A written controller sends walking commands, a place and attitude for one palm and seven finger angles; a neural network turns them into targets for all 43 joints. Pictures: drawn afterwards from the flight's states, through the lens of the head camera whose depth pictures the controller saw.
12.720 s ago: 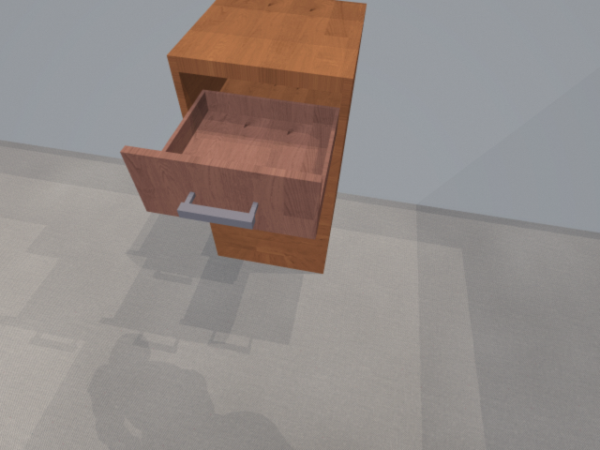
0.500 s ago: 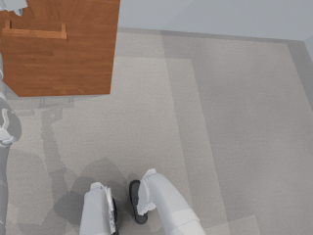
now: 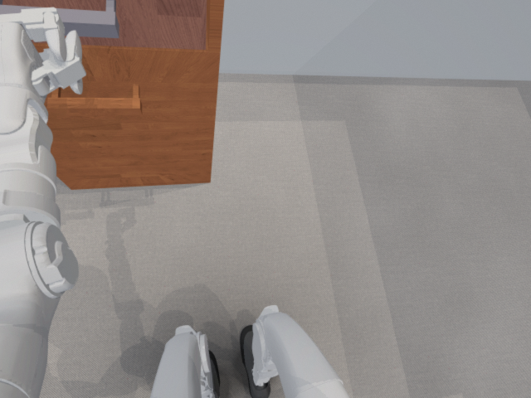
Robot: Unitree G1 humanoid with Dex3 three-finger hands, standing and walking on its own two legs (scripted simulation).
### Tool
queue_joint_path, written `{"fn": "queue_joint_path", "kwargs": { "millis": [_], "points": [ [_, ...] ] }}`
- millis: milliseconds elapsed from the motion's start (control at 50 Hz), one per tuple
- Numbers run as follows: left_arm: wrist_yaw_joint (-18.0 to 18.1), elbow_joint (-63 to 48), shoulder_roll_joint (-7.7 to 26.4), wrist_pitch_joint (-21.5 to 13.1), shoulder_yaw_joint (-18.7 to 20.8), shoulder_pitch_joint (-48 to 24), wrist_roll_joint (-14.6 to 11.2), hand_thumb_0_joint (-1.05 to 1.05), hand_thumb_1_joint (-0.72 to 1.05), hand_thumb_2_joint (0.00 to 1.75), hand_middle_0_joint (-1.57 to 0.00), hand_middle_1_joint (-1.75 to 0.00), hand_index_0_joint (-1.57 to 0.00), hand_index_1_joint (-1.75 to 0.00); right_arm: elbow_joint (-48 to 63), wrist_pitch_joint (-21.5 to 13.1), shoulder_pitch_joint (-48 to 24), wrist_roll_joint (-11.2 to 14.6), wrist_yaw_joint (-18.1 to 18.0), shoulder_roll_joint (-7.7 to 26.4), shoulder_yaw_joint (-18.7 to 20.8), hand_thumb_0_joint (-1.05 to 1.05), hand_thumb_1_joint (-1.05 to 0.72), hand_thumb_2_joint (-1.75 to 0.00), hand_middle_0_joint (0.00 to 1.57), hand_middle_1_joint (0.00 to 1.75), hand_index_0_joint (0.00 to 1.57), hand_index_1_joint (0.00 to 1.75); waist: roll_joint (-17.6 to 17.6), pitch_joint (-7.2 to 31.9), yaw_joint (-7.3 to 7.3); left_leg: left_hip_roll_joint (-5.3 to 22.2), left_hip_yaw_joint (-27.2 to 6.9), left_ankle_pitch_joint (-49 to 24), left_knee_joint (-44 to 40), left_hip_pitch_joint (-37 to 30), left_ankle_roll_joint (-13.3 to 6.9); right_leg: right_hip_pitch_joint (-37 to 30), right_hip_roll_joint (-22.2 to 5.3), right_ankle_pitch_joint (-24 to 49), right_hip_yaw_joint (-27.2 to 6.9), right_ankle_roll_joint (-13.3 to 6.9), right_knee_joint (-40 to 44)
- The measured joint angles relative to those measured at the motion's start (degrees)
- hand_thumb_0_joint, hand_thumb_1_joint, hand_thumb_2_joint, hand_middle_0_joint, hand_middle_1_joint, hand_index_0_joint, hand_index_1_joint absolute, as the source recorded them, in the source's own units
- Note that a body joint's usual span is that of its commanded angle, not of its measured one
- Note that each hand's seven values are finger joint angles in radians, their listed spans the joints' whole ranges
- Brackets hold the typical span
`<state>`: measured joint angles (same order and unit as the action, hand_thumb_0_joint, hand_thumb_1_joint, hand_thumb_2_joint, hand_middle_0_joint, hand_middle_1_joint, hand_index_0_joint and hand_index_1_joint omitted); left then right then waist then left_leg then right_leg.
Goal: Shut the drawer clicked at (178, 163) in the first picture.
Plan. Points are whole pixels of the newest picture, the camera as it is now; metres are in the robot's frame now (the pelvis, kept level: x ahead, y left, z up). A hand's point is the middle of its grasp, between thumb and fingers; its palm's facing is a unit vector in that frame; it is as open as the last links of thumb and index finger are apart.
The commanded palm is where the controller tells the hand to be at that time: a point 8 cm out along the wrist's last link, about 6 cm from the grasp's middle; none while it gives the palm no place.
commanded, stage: draw the hand back to the body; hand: left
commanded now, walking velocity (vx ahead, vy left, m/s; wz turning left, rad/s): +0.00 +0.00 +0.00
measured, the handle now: (54, 10) +0.64 +0.21 +0.05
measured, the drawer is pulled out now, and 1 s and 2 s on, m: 0.00 0.00 0.00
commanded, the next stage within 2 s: step back with the hand held close in 1.32 s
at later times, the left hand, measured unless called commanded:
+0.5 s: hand out of the picture +0.38 +0.22 +0.14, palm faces +0.02 -1.00 -0.09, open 3.3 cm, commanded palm +0.35 +0.27 +0.17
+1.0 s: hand out of the picture +0.24 +0.26 +0.25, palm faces +0.37 -0.87 -0.32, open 3.3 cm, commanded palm +0.18 +0.30 +0.27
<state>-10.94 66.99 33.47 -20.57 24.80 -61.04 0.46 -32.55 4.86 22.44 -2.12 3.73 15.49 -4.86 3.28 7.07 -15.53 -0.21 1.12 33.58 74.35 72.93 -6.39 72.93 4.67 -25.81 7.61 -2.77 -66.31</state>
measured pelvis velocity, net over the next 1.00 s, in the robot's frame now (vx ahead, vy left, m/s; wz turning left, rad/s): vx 0.04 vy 0.01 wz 0.09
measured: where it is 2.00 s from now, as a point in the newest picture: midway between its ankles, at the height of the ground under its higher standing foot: (234, 389)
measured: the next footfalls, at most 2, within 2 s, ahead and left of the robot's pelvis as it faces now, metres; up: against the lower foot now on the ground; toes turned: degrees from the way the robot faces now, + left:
none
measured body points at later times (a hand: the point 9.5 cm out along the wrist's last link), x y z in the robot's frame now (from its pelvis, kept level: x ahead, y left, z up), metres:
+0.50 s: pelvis +0.04 +0.01 +0.08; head +0.10 +0.03 +0.53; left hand +0.38 +0.27 +0.15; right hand +0.20 -0.24 +0.00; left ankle +0.00 +0.05 -0.62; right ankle +0.04 -0.10 -0.62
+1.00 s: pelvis +0.04 +0.01 +0.12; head +0.03 +0.00 +0.57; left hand +0.22 +0.30 +0.27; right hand +0.24 -0.18 +0.04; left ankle +0.00 +0.05 -0.62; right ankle +0.04 -0.10 -0.62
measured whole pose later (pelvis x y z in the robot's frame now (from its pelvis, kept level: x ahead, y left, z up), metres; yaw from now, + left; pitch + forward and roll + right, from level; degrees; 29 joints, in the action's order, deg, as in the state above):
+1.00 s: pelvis +0.04 +0.01 +0.12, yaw +5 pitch -1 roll -2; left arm 4.7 -17.9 19.2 -2.2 11.2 21.5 -5.2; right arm -31.7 -1.3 12.1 1.7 -2.2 13.1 -3.5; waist 4.0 1.7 2.0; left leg -5.1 0.8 18.4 27.3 8.0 -6.2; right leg 9.8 2.1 -14.5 3.3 -1.1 -25.2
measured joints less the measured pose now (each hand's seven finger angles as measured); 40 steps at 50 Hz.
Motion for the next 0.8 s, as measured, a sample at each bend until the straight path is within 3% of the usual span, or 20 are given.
{"fn": "queue_joint_path", "kwargs": {
  "millis": [100, 220, 320, 460, 540, 620, 700, 800],
  "points": [
    [-0.7, -15.5, -3.0, 1.8, 0.6, 14.2, -3.9, 0.01, 0.80, 0.85, -1.39, -1.60, -1.39, -1.60, 1.7, 1.7, 0.3, 1.7, 0.4, -0.5, 1.5, 0.01, -0.91, -0.90, 0.20, 0.30, 0.20, 0.30, 0.2, 0.4, 2.54, 0.1, 1.1, -0.9, -5.3, -6.3, 0.3, -5.7, 0.6, 0.8, -1.7, 0.2, 4.7],
    [-2.7, -29.0, -9.1, 6.8, -6.2, 30.6, -10.3, 0.02, 0.87, 0.88, -1.40, -1.60, -1.39, -1.60, 1.6, 1.1, 1.0, 4.4, -0.1, -0.5, 1.9, 0.01, -0.91, -0.90, 0.20, 0.30, 0.20, 0.30, -0.1, 2.1, 7.67, -0.9, 0.4, -3.6, -15.7, -19.3, 0.5, -19.1, 0.3, 2.9, -2.4, 0.6, 14.8],
    [-1.5, -33.3, -12.3, 6.6, -10.1, 37.3, -12.5, 0.02, 0.89, 0.89, -1.40, -1.60, -1.40, -1.60, 1.7, -1.1, -1.7, 4.9, -1.4, 0.5, 2.8, 0.01, -0.91, -0.90, 0.20, 0.30, 0.21, 0.30, -1.0, 3.0, 9.50, -1.9, -0.7, -4.1, -19.7, -27.1, 0.3, -27.1, -0.4, 2.9, -1.7, 0.7, 18.4],
    [-2.5, -42.1, -14.9, 6.8, -14.3, 47.1, -13.2, 0.02, 0.90, 0.90, -1.40, -1.60, -1.40, -1.60, 4.0, -3.1, -6.8, 5.4, -2.6, 1.7, 4.3, 0.01, -0.91, -0.90, 0.20, 0.30, 0.20, 0.30, -0.5, 1.8, 11.60, -3.0, -0.3, -5.0, -22.6, -34.2, 0.1, -33.8, -1.4, 3.1, -2.5, 1.4, 20.2],
    [5.0, -50.3, -15.0, 11.5, -17.4, 53.2, -8.3, 0.02, 0.90, 0.90, -1.40, -1.60, -1.40, -1.60, 4.8, -2.1, -8.6, 5.4, -4.5, 0.3, 4.1, 0.01, -0.91, -0.90, 0.20, 0.30, 0.20, 0.30, -0.9, 0.4, 13.42, -3.6, 0.6, -6.7, -26.9, -40.1, 0.0, -38.9, -1.9, 4.1, -3.7, 1.7, 23.1],
    [10.9, -57.5, -15.2, 15.1, -18.5, 58.9, -6.4, 0.02, 0.90, 0.90, -1.40, -1.60, -1.40, -1.60, 5.0, -1.9, -9.7, 5.5, -6.0, -1.3, 3.0, 0.01, -0.91, -0.90, 0.20, 0.30, 0.20, 0.30, -0.5, -0.8, 14.86, -4.2, 0.6, -8.7, -31.8, -46.0, -0.2, -44.6, -2.3, 5.8, -4.0, 1.8, 27.1],
    [14.2, -63.8, -15.1, 17.2, -18.7, 63.2, -5.6, 0.02, 0.90, 0.90, -1.40, -1.60, -1.40, -1.60, 4.3, -2.6, -10.2, 5.4, -6.7, -2.4, 1.7, 0.01, -0.91, -0.90, 0.20, 0.30, 0.20, 0.30, 0.0, -2.1, 16.03, -4.7, 0.1, -10.6, -36.0, -51.5, -0.2, -50.1, -2.7, 7.2, -3.9, 2.0, 31.0],
    [15.7, -70.9, -15.5, 18.1, -18.5, 68.7, -5.3, 0.02, 0.90, 0.90, -1.40, -1.60, -1.40, -1.60, 3.1, -4.0, -10.6, 4.9, -6.7, -2.8, 0.7, 0.01, -0.90, -0.90, 0.20, 0.30, 0.21, 0.30, 0.7, -3.5, 16.93, -5.2, -0.3, -12.7, -41.0, -57.7, 0.0, -56.1, -3.1, 8.9, -3.9, 2.1, 35.4]
  ]
}}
